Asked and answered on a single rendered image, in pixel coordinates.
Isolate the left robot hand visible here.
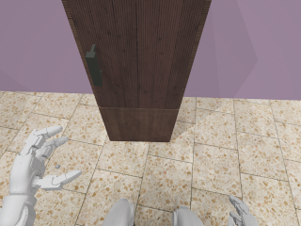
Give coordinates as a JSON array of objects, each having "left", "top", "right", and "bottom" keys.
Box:
[{"left": 8, "top": 125, "right": 82, "bottom": 196}]

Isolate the cupboard door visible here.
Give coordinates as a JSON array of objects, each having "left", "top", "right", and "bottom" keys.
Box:
[{"left": 67, "top": 0, "right": 206, "bottom": 110}]

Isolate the right robot thigh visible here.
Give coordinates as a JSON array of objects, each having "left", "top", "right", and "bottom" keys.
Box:
[{"left": 172, "top": 208, "right": 204, "bottom": 226}]

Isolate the left robot forearm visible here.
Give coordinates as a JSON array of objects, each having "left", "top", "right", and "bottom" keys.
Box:
[{"left": 0, "top": 193, "right": 37, "bottom": 226}]

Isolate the handle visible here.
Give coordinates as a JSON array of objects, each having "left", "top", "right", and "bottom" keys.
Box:
[{"left": 85, "top": 44, "right": 103, "bottom": 87}]

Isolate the right robot hand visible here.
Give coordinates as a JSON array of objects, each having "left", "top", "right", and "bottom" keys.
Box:
[{"left": 227, "top": 194, "right": 260, "bottom": 226}]

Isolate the right robot shin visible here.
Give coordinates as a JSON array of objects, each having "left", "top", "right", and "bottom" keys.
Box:
[{"left": 179, "top": 205, "right": 188, "bottom": 209}]

